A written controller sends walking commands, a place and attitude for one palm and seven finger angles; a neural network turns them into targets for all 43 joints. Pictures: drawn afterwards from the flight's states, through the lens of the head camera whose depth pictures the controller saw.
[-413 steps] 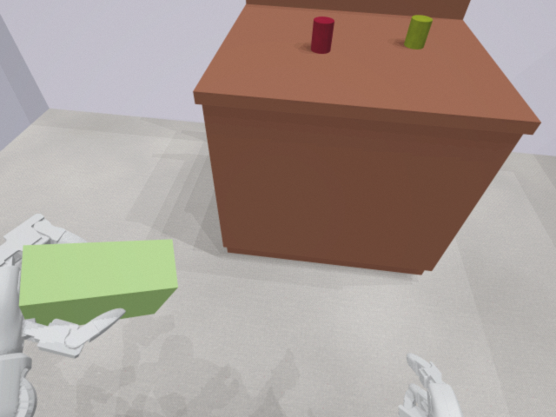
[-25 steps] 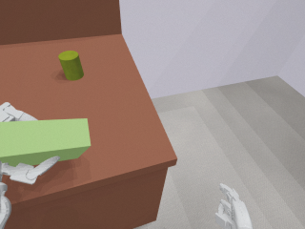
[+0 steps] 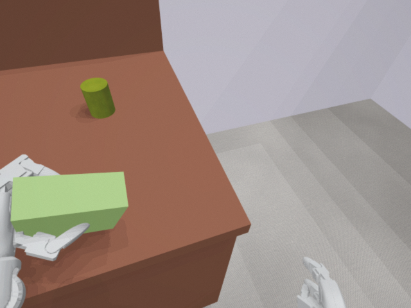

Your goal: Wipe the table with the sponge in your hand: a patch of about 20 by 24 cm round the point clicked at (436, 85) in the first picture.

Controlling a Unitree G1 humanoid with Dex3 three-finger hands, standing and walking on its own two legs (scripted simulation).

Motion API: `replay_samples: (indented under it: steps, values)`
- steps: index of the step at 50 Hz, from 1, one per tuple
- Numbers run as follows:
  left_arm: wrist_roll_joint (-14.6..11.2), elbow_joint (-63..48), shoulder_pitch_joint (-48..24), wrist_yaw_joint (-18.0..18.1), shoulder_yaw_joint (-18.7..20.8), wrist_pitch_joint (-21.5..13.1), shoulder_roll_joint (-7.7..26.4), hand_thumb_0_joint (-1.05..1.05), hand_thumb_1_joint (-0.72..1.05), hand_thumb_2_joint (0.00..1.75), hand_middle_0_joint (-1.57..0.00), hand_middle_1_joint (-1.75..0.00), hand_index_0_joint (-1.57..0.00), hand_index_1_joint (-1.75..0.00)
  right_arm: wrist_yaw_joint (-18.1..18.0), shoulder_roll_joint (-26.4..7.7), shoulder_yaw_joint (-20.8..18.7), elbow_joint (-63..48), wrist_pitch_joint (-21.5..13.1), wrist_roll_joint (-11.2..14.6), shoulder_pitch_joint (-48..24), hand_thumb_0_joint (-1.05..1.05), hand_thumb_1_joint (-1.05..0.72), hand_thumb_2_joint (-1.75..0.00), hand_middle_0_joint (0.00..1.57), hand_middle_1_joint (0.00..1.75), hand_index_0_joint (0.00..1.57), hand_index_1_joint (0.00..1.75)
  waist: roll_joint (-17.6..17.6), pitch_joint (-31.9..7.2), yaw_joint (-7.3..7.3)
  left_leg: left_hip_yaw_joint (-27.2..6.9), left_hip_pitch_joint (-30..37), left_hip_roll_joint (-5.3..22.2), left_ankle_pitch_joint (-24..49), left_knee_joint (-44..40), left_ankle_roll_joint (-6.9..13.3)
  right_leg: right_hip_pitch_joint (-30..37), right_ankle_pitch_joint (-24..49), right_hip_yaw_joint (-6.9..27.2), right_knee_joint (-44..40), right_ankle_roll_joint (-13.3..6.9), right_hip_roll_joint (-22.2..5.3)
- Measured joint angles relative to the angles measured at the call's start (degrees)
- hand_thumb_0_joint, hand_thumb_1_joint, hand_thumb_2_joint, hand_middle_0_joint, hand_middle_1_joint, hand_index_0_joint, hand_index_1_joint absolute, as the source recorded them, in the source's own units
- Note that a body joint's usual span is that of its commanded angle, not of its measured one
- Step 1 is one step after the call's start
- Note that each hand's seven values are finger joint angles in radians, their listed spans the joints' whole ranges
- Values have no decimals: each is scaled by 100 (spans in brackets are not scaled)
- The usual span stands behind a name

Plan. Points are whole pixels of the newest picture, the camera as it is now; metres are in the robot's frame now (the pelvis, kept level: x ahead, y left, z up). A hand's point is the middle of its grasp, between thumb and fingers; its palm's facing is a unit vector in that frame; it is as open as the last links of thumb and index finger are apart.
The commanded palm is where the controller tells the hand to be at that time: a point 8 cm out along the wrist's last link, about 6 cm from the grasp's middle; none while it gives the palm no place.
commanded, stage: look again from close up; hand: left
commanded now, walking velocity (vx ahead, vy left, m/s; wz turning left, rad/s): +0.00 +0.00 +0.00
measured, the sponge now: (89, 205) +0.23 +0.20 +0.14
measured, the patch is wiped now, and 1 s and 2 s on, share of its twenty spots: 0.00 0.00 0.00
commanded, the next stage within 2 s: shuffle to correct the standing spot in 0.34 s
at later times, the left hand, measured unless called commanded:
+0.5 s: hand (42, 205) +0.22 +0.26 +0.15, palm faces +0.37 -0.84 -0.39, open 9.7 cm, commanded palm +0.16 +0.29 +0.17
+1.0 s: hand (69, 225) +0.19 +0.21 +0.15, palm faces +0.33 -0.87 -0.36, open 9.7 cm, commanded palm +0.14 +0.25 +0.17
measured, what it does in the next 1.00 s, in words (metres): stands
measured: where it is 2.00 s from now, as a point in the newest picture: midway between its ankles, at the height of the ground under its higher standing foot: outside the picture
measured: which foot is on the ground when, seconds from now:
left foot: down 0.00-1.00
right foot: down 0.00-1.00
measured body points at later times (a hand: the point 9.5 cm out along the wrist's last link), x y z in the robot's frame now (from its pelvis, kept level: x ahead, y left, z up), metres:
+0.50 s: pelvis +0.00 +0.01 +0.00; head +0.04 +0.03 +0.44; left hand +0.20 +0.31 +0.17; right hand +0.16 -0.22 -0.08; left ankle +0.00 +0.11 -0.74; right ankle +0.02 -0.13 -0.74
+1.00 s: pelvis -0.03 -0.03 -0.01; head +0.02 +0.00 +0.44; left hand +0.17 +0.25 +0.17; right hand +0.15 -0.26 -0.08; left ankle +0.00 +0.10 -0.74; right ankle +0.02 -0.13 -0.74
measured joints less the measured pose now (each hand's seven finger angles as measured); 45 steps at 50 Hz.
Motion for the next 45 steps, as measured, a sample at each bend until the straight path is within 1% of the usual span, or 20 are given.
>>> replay_samples:
  steps: [4,5,6,7,8,9,10,11,14,17,20,23,27,30,33,36,39,42,45]
  values:
    - [9,10,-21,14,-49,43,-40,0,-46,101,-80,-134,-79,-134,-23,-9,-15,-5,7,1,-4,2,-90,-90,20,30,20,30,2,6,31,-18,19,4,25,-36,-6,32,23,-19,-49,-9,7]
    - [249,65,-320,-123,12,42,147,0,-46,101,-80,-134,-79,-133,-34,-5,-67,-71,-65,-62,74,2,-90,-90,20,30,20,30,2,56,140,-54,-72,33,8,63,-10,-5,26,-54,-28,-12,31]
    - [362,310,-763,-253,137,-145,417,0,-46,101,-80,-134,-79,-133,-27,13,-86,-41,-155,-79,104,2,-90,-90,20,30,20,30,-42,109,245,-90,-187,49,-6,165,-15,-93,19,-89,38,-33,42]
    - [343,598,-1142,-308,280,-319,596,0,-46,101,-80,-134,-79,-133,12,24,-74,3,-191,-71,80,2,-90,-90,20,30,20,30,-90,173,332,-86,-244,62,-3,206,-24,-161,24,-83,83,-60,53]
    - [241,809,-1368,-292,417,-404,651,0,-46,101,-80,-134,-79,-134,74,22,-55,33,-215,-39,21,2,-90,-90,20,30,20,30,-112,246,370,-42,-247,77,12,205,-35,-196,46,-38,100,-78,67]
    - [149,896,-1448,-246,528,-413,616,0,-46,101,-80,-134,-79,-134,140,12,-46,28,-237,-23,-34,2,-90,-90,20,30,20,30,-110,307,344,1,-234,79,26,192,-34,-211,69,5,108,-79,69]
    - [86,875,-1413,-197,589,-401,536,0,-46,101,-80,-134,-79,-134,199,-2,-47,0,-266,-17,-68,2,-90,-90,20,30,20,30,-95,353,288,35,-221,67,36,177,-22,-222,82,40,119,-68,57]
    - [47,768,-1286,-162,584,-392,436,0,-46,101,-80,-134,-79,-134,248,-16,-54,-38,-296,-13,-82,2,-90,-90,20,30,20,30,-75,382,230,67,-210,49,41,164,-3,-233,85,72,133,-49,40]
    - [18,255,-602,-171,295,-441,176,0,-46,101,-80,-134,-79,-134,302,-29,-66,-99,-353,2,-63,2,-90,-90,20,30,20,30,-45,389,77,144,-181,-7,22,142,57,-262,52,151,187,14,-15]
    - [53,-65,-40,-295,-23,-509,119,0,-46,101,-80,-134,-79,-134,239,20,-62,-94,-355,-1,26,2,-90,-90,20,30,20,30,-86,376,14,143,-163,-33,-14,144,83,-239,8,153,192,48,-41]
    - [64,-98,115,-334,-28,-515,223,0,-46,101,-80,-134,-79,-134,153,76,-39,-31,-342,-10,87,2,-90,-90,20,30,20,30,-170,406,43,113,-136,-36,-40,142,85,-189,-14,123,169,52,-44]
    - [59,-18,-59,-280,144,-470,283,0,-46,101,-80,-134,-79,-134,117,90,-30,40,-374,-9,98,2,-90,-90,20,30,20,30,-218,474,107,65,-102,-40,-66,160,84,-117,-35,75,148,53,-48]
    - [16,-102,-327,-170,321,-401,225,0,-46,101,-80,-134,-79,-134,145,90,-29,72,-423,-5,-12,2,-90,-90,20,30,20,30,-252,544,171,52,-50,-33,-97,174,79,-38,-38,61,111,67,-41]
    - [-3,-275,-428,-149,327,-400,177,0,-46,101,-80,-134,-79,-134,205,117,-42,-16,-428,1,-170,2,-90,-90,20,30,20,30,-292,581,194,94,-72,-29,-116,217,75,-103,-62,106,201,70,-42]
    - [-9,-437,-418,-195,303,-408,200,0,-46,101,-80,-134,-79,-134,272,185,-54,-165,-396,-1,-345,2,-90,-90,20,30,20,30,-333,625,187,135,-142,-10,-139,306,61,-228,-109,153,362,51,-31]
    - [-31,-538,-322,-262,315,-391,271,0,-46,101,-79,-134,-79,-134,322,279,-51,-316,-331,-13,-482,2,-90,-90,20,30,20,30,-357,674,173,154,-226,45,-151,407,21,-343,-141,175,498,7,17]
    - [-59,-608,-228,-318,350,-362,330,0,-46,101,-79,-134,-79,-134,352,334,-35,-419,-294,-20,-552,2,-90,-90,20,30,20,30,-335,748,194,134,-335,145,-163,539,-44,-443,-139,157,595,-65,107]
    - [-97,-674,-145,-341,352,-304,320,0,-46,101,-79,-134,-79,-134,353,317,-33,-453,-260,-9,-532,1,-90,-90,20,30,20,30,-235,785,224,50,-482,284,-179,699,-129,-497,-85,75,584,-159,237]
    - [-145,-763,-32,-308,327,-256,254,0,-46,101,-79,-134,-79,-134,306,247,-44,-382,-244,-7,-453,1,-90,-90,20,30,20,30,-188,728,245,8,-628,373,-176,791,-188,-602,-39,38,587,-243,324]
